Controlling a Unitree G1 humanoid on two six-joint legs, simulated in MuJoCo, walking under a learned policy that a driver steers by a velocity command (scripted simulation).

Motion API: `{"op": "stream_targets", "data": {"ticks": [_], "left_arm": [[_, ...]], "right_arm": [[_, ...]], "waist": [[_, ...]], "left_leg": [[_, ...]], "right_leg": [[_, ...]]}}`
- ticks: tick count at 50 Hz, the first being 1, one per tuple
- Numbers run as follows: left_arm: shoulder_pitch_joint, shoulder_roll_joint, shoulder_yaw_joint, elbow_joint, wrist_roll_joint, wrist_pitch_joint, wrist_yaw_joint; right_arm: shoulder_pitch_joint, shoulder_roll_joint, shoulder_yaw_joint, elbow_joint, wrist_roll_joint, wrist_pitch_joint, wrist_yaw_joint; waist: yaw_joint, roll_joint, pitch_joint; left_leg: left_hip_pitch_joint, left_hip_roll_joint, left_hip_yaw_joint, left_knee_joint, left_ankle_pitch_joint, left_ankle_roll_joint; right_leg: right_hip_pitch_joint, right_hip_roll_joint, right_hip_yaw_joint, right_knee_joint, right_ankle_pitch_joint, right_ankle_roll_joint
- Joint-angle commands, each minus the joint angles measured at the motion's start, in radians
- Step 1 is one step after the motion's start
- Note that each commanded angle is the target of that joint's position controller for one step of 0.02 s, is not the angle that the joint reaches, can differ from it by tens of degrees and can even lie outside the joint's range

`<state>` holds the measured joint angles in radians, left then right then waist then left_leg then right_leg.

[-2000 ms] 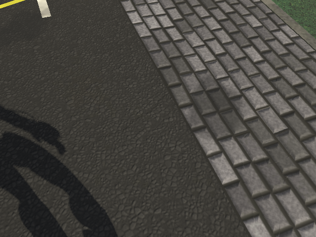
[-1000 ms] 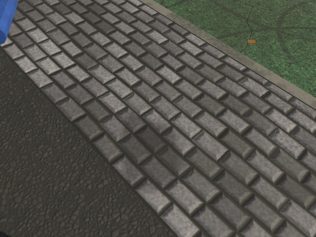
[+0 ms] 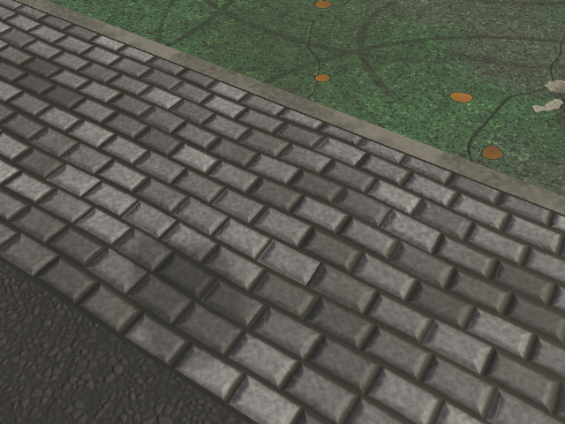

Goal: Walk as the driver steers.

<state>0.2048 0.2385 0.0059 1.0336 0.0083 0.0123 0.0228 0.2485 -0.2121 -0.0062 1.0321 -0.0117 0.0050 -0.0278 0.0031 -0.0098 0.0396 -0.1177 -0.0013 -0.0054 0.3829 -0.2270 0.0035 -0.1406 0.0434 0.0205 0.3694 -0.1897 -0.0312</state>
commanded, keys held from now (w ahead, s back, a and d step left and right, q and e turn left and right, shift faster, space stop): no key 0.18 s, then w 0.82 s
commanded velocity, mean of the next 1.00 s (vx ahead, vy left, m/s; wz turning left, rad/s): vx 0.29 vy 0.00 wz -0.01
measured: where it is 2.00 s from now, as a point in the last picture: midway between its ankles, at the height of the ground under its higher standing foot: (294, 306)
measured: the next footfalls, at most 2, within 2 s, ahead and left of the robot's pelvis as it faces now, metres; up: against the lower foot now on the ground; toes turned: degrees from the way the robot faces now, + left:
left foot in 0.92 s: +0.42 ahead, +0.05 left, +0.00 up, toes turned +4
right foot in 1.48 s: +0.74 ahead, -0.10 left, +0.00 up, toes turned -4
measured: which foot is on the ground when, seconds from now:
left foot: down 0.00-0.46, up 0.48-0.90, down 0.92-1.00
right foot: down 0.00-0.94, up 0.96-1.00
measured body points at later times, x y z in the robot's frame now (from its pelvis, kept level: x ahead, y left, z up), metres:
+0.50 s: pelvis +0.05 -0.02 -0.01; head +0.05 -0.04 +0.44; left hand +0.06 +0.23 -0.15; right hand +0.01 -0.27 -0.17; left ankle -0.01 +0.11 -0.74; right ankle +0.04 -0.10 -0.75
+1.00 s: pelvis +0.30 +0.00 -0.03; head +0.33 +0.00 +0.42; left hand +0.22 +0.23 -0.18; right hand +0.44 -0.24 -0.16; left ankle +0.38 +0.05 -0.75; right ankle +0.10 -0.10 -0.65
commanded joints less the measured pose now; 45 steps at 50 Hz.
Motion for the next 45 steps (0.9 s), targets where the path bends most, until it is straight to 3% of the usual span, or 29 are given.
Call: {"op": "stream_targets", "data": {"ticks": [1, 9, 10, 12, 13, 15, 16, 17, 20, 22, 23, 24, 25, 26, 27, 28, 31, 34, 37, 40, 43, 45], "left_arm": [[0.011, 0.084, 0.013, -0.002, 0.0, -0.009, 0.005], [0.061, 0.066, 0.001, 0.062, 0.001, -0.01, 0.01], [0.074, 0.062, 0.0, 0.069, 0.002, -0.009, 0.01], [0.08, 0.076, 0.008, 0.064, 0.007, -0.003, 0.009], [0.066, 0.075, 0.01, 0.053, 0.015, -0.001, 0.004], [0.035, 0.017, 0.001, 0.023, 0.03, -0.008, -0.008], [0.023, 0.015, 0.0, 0.009, 0.035, -0.018, -0.013], [0.02, 0.029, 0.006, 0.0, 0.032, -0.028, -0.018], [0.062, 0.026, 0.013, -0.008, 0.019, -0.055, -0.033], [0.2, -0.002, 0.016, 0.04, 0.011, -0.065, -0.027], [0.28, 0.014, 0.024, 0.07, 0.014, -0.068, -0.019], [0.388, 0.076, 0.039, 0.085, 0.028, -0.078, -0.008], [0.467, 0.168, 0.06, 0.1, 0.019, -0.077, -0.011], [0.393, 0.142, 0.055, 0.09, 0.02, -0.071, -0.009], [0.296, 0.104, 0.046, 0.051, 0.017, -0.08, -0.015], [0.248, 0.086, 0.041, 0.031, 0.013, -0.091, -0.018], [0.279, 0.037, 0.025, 0.042, 0.008, -0.115, -0.012], [0.364, 0.024, 0.015, 0.073, 0.006, -0.119, -0.009], [0.375, 0.021, 0.008, 0.075, 0.009, -0.118, -0.004], [0.386, 0.039, 0.008, 0.083, 0.011, -0.118, 0.001], [0.346, 0.067, 0.015, 0.082, 0.01, -0.123, 0.003], [0.31, 0.091, 0.025, 0.076, 0.01, -0.118, 0.005]], "right_arm": [[0.026, -0.103, -0.015, -0.004, 0.0, -0.008, -0.005], [0.037, -0.083, -0.006, 0.04, 0.002, -0.01, -0.006], [0.05, -0.083, -0.006, 0.047, 0.001, -0.009, -0.006], [0.067, -0.124, -0.024, 0.047, 0.0, 0.001, -0.005], [0.084, -0.134, -0.031, 0.046, -0.002, 0.008, -0.002], [0.144, -0.153, -0.046, 0.063, -0.003, 0.011, -0.001], [0.152, -0.146, -0.05, 0.066, -0.005, 0.007, -0.001], [0.143, -0.142, -0.052, 0.061, -0.01, 0.0, 0.001], [0.076, -0.147, -0.061, 0.039, -0.005, -0.021, 0.007], [0.017, -0.138, -0.065, 0.021, 0.004, -0.023, 0.011], [0.002, -0.116, -0.061, 0.009, -0.003, -0.027, 0.013], [-0.015, -0.05, -0.044, -0.015, -0.007, -0.036, 0.02], [-0.038, -0.021, -0.036, -0.056, -0.01, -0.044, 0.028], [-0.048, -0.087, -0.049, -0.064, -0.032, -0.049, 0.037], [-0.053, -0.082, -0.049, -0.058, -0.028, -0.056, 0.05], [-0.033, -0.063, -0.045, -0.045, -0.021, -0.064, 0.058], [-0.036, -0.064, -0.05, -0.036, -0.028, -0.06, 0.07], [-0.126, -0.046, -0.044, -0.074, -0.023, -0.047, 0.067], [-0.273, -0.028, -0.03, -0.137, -0.017, -0.044, 0.066], [-0.35, -0.02, -0.018, -0.176, -0.006, -0.045, 0.064], [-0.269, -0.059, -0.03, -0.173, -0.005, -0.051, 0.047], [-0.017, -0.103, -0.057, -0.095, -0.002, -0.066, 0.032]], "waist": [[-0.003, 0.031, 0.018], [-0.001, 0.016, 0.024], [-0.003, 0.021, 0.002], [-0.01, 0.061, 0.025], [-0.022, 0.081, 0.067], [-0.043, 0.173, 0.117], [-0.045, 0.176, 0.129], [-0.037, 0.156, 0.122], [0.014, 0.133, 0.092], [0.082, 0.109, 0.091], [0.106, 0.043, 0.091], [0.14, -0.16, 0.05], [0.14, -0.292, 0.061], [0.083, -0.161, 0.13], [0.038, -0.075, 0.158], [0.013, -0.05, 0.145], [0.001, -0.048, 0.081], [0.017, -0.066, 0.068], [0.038, -0.074, 0.099], [0.05, -0.098, 0.111], [-0.01, -0.105, 0.06], [-0.116, -0.095, -0.073]], "left_leg": [[-0.041, 0.098, -0.102, -0.088, 0.053, 0.036], [-0.053, 0.092, -0.104, -0.093, 0.04, 0.045], [-0.048, 0.084, -0.105, -0.102, -0.054, 0.049], [-0.079, 0.073, -0.135, -0.108, -0.369, 0.086], [-0.099, 0.098, -0.186, -0.138, -0.512, 0.114], [-0.081, 0.226, -0.36, -0.242, -0.643, 0.188], [-0.097, 0.284, -0.416, -0.281, -0.611, 0.218], [-0.092, 0.299, -0.425, -0.293, -0.549, 0.229], [-0.123, 0.24, -0.301, -0.248, -0.417, 0.198], [-0.294, 0.162, -0.195, -0.139, -0.412, 0.166], [-0.387, 0.113, -0.145, -0.02, -0.396, 0.148], [-0.496, 0.016, -0.017, 0.284, -0.331, 0.111], [-0.666, -0.067, 0.059, 0.514, -0.34, 0.1], [-0.675, 0.006, -0.013, 0.653, -0.265, 0.115], [-0.669, 0.044, -0.03, 0.688, -0.16, 0.116], [-0.637, 0.065, -0.029, 0.682, -0.083, 0.102], [-0.605, 0.073, 0.022, 0.666, 0.028, 0.064], [-0.646, 0.059, 0.069, 0.634, 0.056, 0.039], [-0.62, 0.037, 0.111, 0.467, 0.101, 0.027], [-0.514, 0.006, 0.147, 0.29, 0.138, 0.051], [-0.343, -0.041, 0.157, 0.214, 0.111, 0.113], [-0.093, -0.08, 0.144, 0.15, 0.104, 0.154]], "right_leg": [[-0.021, -0.102, 0.104, -0.071, 0.046, -0.017], [-0.031, -0.106, 0.098, -0.066, 0.049, -0.006], [-0.028, -0.094, 0.089, -0.061, -0.027, -0.008], [-0.098, -0.038, 0.044, 0.023, -0.282, -0.028], [-0.177, -0.019, 0.031, 0.072, -0.372, -0.036], [-0.282, 0.006, -0.054, 0.253, -0.294, -0.03], [-0.3, -0.029, -0.06, 0.336, -0.233, -0.029], [-0.317, -0.049, -0.048, 0.385, -0.247, -0.031], [-0.223, -0.055, -0.062, 0.293, -0.252, -0.044], [0.055, -0.002, -0.121, 0.09, -0.127, -0.052], [0.177, -0.004, -0.083, 0.023, -0.155, -0.051], [0.28, -0.22, 0.23, -0.149, -0.377, -0.073], [0.284, -0.408, 0.606, -0.303, -0.637, -0.147], [0.176, -0.43, 0.622, -0.301, -0.661, -0.182], [0.118, -0.386, 0.527, -0.292, -0.57, -0.171], [0.106, -0.335, 0.423, -0.297, -0.42, -0.153], [0.169, -0.252, 0.214, -0.271, 0.0, -0.128], [0.207, -0.228, 0.117, -0.226, 0.317, -0.132], [0.169, -0.207, 0.067, -0.228, 0.435, -0.135], [0.161, -0.214, 0.039, -0.227, 0.534, -0.137], [0.207, -0.24, 0.008, -0.111, 0.862, -0.123], [0.22, -0.233, -0.013, 0.173, 0.985, -0.102]]}}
